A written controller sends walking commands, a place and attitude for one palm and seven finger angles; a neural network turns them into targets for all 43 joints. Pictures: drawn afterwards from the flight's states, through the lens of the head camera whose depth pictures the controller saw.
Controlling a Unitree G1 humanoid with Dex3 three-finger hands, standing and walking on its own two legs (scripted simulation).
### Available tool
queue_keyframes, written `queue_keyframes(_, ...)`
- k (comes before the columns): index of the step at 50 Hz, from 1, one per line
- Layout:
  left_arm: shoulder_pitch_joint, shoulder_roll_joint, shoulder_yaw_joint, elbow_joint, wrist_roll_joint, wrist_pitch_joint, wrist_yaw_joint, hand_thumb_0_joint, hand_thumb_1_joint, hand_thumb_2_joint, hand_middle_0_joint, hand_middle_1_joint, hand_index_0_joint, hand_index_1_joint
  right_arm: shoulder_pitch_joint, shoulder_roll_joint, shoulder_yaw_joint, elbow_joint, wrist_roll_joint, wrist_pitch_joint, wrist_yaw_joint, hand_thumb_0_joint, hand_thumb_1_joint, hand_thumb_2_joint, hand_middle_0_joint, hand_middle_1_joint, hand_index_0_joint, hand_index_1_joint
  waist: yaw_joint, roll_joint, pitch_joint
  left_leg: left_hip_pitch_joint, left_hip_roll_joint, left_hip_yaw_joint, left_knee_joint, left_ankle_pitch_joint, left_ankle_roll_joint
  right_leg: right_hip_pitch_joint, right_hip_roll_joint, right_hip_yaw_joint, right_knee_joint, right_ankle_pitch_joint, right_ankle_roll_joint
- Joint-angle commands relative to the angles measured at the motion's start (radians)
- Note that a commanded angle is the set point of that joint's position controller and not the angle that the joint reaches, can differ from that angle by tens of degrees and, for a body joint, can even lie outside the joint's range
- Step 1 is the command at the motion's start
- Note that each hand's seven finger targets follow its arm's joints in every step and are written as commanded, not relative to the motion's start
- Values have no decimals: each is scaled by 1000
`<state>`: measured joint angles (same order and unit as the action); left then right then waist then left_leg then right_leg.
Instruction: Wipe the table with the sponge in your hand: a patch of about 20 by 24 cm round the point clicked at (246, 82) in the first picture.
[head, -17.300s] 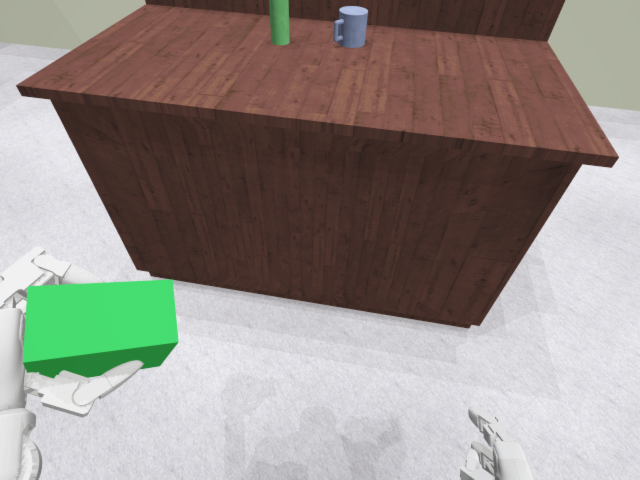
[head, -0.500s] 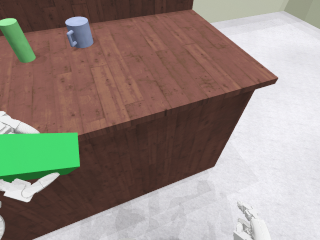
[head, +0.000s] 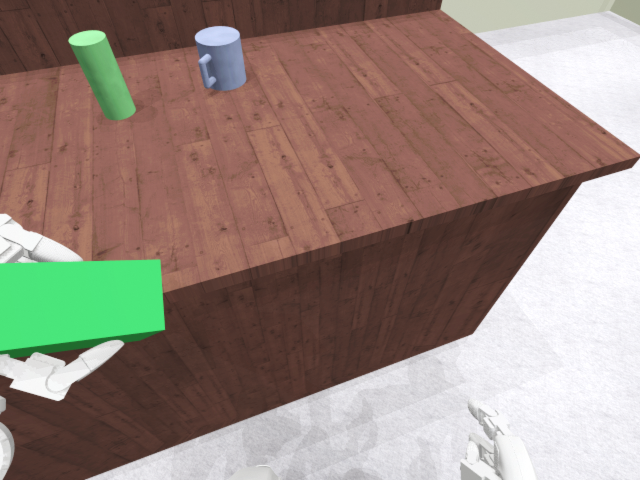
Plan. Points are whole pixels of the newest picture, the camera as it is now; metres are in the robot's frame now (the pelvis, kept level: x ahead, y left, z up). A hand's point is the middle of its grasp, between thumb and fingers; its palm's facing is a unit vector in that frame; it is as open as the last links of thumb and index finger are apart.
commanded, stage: shuffle to correct the standing spot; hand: left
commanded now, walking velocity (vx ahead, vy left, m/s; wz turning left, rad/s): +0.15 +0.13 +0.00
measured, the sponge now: (104, 307) +0.23 +0.21 +0.17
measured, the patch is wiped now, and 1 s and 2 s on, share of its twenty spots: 0.00 0.00 0.00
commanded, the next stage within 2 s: come to a stop and stand still in 0.32 s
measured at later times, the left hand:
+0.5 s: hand out of the picture +0.25 +0.32 +0.19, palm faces +0.40 -0.81 -0.44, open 10.2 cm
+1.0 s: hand out of the picture +0.29 +0.35 +0.22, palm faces +0.43 -0.77 -0.48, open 10.2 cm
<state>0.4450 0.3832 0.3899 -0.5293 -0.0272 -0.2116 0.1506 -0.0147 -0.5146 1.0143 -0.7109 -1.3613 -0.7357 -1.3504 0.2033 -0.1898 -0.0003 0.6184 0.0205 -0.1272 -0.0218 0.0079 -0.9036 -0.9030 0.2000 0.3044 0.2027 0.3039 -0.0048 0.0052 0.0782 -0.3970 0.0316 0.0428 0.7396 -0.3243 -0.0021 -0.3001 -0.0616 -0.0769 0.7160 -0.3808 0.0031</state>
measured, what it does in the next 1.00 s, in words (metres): steps on the spot: right foot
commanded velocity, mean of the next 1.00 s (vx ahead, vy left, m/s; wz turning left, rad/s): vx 0.03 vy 0.00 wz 0.00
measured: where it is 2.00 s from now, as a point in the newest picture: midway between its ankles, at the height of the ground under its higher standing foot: outside the picture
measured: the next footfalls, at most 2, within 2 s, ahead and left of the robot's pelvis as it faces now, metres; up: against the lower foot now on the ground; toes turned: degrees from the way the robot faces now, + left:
right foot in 0.42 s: +0.09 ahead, -0.01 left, +0.00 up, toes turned -1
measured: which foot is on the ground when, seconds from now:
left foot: down 0.00-1.00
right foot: down 0.00-0.14, up 0.16-0.40, down 0.42-1.00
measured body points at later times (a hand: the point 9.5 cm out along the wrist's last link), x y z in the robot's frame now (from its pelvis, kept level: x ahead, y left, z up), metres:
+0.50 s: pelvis +0.04 +0.08 +0.01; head +0.05 +0.08 +0.46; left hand +0.22 +0.36 +0.21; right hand +0.20 -0.15 -0.08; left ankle +0.04 +0.15 -0.70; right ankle +0.04 -0.02 -0.72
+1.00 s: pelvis +0.04 +0.08 +0.02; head +0.08 +0.08 +0.47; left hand +0.26 +0.39 +0.24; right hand +0.22 -0.13 -0.06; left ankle +0.07 +0.19 -0.72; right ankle +0.05 -0.01 -0.72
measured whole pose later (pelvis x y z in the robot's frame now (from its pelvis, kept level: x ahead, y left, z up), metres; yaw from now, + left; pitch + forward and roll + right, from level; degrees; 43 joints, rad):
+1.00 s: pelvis +0.04 +0.08 +0.02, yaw -1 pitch +1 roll -1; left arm 0.24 0.51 0.44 -0.37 -0.04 -0.22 0.10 -0.01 -0.52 1.02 -0.71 -1.36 -0.74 -1.35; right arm 0.20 -0.20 0.07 0.56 0.01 -0.13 -0.04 0.01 -0.90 -0.90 0.20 0.30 0.21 0.30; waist 0.05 0.01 0.07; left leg -0.31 0.03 0.04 0.53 -0.23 0.01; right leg -0.26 0.04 -0.08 0.48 -0.24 -0.05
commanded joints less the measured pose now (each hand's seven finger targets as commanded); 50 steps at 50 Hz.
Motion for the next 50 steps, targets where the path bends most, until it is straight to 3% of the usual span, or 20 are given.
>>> queue_keyframes(1,-16,188,134,-151,-23,-57,29,0,100,1300,-1200,-1600,-1200,-1600,-66,-126,-47,-133,-1,-17,4,0,-900,-900,200,300,200,300,23,-234,-125,-255,22,-54,274,-133,-5,240,-364,449,-331,408,-202)
queue_keyframes(4,-48,163,111,-154,-7,-67,24,0,100,1300,-1200,-1600,-1200,-1600,-68,-101,-32,-122,-9,0,-3,0,-900,-900,200,300,200,300,-2,-170,-168,71,9,11,-137,39,16,102,-213,137,-166,455,-90)
queue_keyframes(5,-58,164,109,-171,-13,-68,20,0,100,1300,-1200,-1600,-1200,-1600,-80,-109,-39,-125,-5,-6,-17,0,-900,-900,200,300,200,300,-11,-32,-174,210,-27,45,-256,158,10,43,-135,70,-64,347,-46)
queue_keyframes(7,-116,160,87,-234,-9,-80,13,0,100,1300,-1200,-1600,-1200,-1600,-63,-150,-64,-153,0,-18,-22,0,-900,-900,200,300,200,300,-10,304,-207,322,227,-338,-406,193,142,-195,26,-1,267,-180,21)
queue_keyframes(8,-95,176,100,-177,-1,-74,12,0,100,1300,-1200,-1600,-1200,-1600,-62,-135,-59,-143,-5,-24,-25,0,-900,-900,200,300,200,300,-12,258,-178,281,269,-429,-452,113,199,-244,32,29,378,-223,8)
queue_keyframes(10,-152,190,101,-262,1,-73,12,0,100,1300,-1200,-1600,-1200,-1600,-78,-128,-54,-139,-8,-39,-22,0,-900,-900,200,300,200,300,-7,171,-166,271,271,-416,-428,155,232,-276,-2,64,421,-163,3)
queue_keyframes(15,-41,156,88,-277,-13,-60,9,0,100,1300,-1200,-1600,-1200,-1600,-76,-135,-39,-140,-3,-67,-16,0,-900,-900,200,300,200,300,10,216,-196,197,174,-183,-393,245,172,-76,29,-18,108,-46,2)
queue_keyframes(19,1,166,117,-171,-15,-44,13,0,100,1300,-1200,-1600,-1200,-1600,-72,-131,-25,-146,-13,-42,-30,0,-900,-900,200,300,200,300,17,133,-199,56,161,-169,-343,66,107,159,38,-27,-231,61,-19)
queue_keyframes(23,-49,140,85,-48,-25,-25,8,0,100,1300,-1200,-1600,-1200,-1600,-37,-133,-45,-147,-9,-7,-29,0,-900,-900,200,300,200,300,18,-259,-123,-178,-6,-19,119,-114,10,185,-311,528,-449,-84,-218)
queue_keyframes(25,-113,145,69,-128,-23,-29,14,0,100,1300,-1200,-1600,-1200,-1600,-61,-129,-27,-147,-1,-3,-20,0,-900,-900,200,300,200,300,14,-154,-126,-159,22,-57,109,-132,7,199,-305,434,-359,253,-233)
queue_keyframes(27,-123,147,56,-183,-12,-43,24,0,100,1300,-1200,-1600,-1200,-1600,-66,-102,-4,-138,-15,-8,-28,0,-900,-900,200,300,200,300,1,-53,-172,63,5,1,-185,41,7,164,-190,183,-217,500,-137)
queue_keyframes(28,-116,149,49,-209,-13,-44,25,0,100,1300,-1200,-1600,-1200,-1600,-71,-106,-12,-140,-16,-10,-37,0,-900,-900,200,300,200,300,-1,0,-207,181,-14,1,-281,232,1,143,-114,99,-145,478,-75)
queue_keyframes(29,-106,159,53,-249,-15,-47,27,0,100,1300,-1200,-1600,-1200,-1600,-91,-127,-27,-154,-14,-16,-43,0,-900,-900,200,300,200,300,17,86,-238,271,86,-114,-309,437,31,78,-43,57,-91,359,-20)
queue_keyframes(32,-85,164,58,-257,-13,-44,18,0,100,1300,-1200,-1600,-1200,-1600,-82,-126,-26,-160,-31,-25,-44,0,-900,-900,200,300,200,300,4,235,-150,243,231,-372,-440,554,78,-37,43,58,24,-57,5)
queue_keyframes(37,11,158,93,-244,-23,-42,17,0,100,1300,-1200,-1600,-1200,-1600,-57,-124,-32,-163,-28,-42,-26,0,-900,-900,200,300,200,300,11,199,-233,367,204,-201,-330,807,29,15,53,47,-158,39,-8)
queue_keyframes(44,42,113,64,-105,-49,-3,1,0,100,1300,-1200,-1600,-1200,-1600,-68,-127,-29,-176,-7,-18,-34,0,-900,-900,200,300,200,300,12,-28,-238,146,74,-64,-273,227,-3,179,-32,170,-338,419,-34)
queue_keyframes(45,-914,910,315,-521,-44,-169,17,0,100,1300,-1200,-1600,-1200,-1600,83,-163,141,-301,40,0,-107,0,-900,-900,200,300,200,300,-64,160,-68,120,20,-80,-295,377,28,35,28,74,-376,174,31)
queue_keyframes(46,-510,352,296,26,-5,-83,-13,0,100,1300,-1200,-1600,-1200,-1600,-8,-55,7,-227,29,-52,-64,0,-900,-900,200,300,200,300,13,23,-133,189,118,-83,-275,241,28,-57,-18,84,-328,38,-14)
queue_keyframes(48,-372,327,200,30,-21,-66,-35,0,100,1300,-1200,-1600,-1200,-1600,-69,-174,-30,-199,-35,-61,-26,0,-900,-900,200,300,200,300,21,6,-168,201,38,-37,-254,131,17,-11,-4,197,-369,195,-49)
queue_keyframes(50,-184,193,105,15,-39,-68,-55,0,100,1300,-1200,-1600,-1200,-1600,-76,-161,-26,-204,-23,-65,9,0,-900,-900,200,300,200,300,22,-26,-256,213,16,-25,-210,108,27,56,-36,235,-344,272,-59)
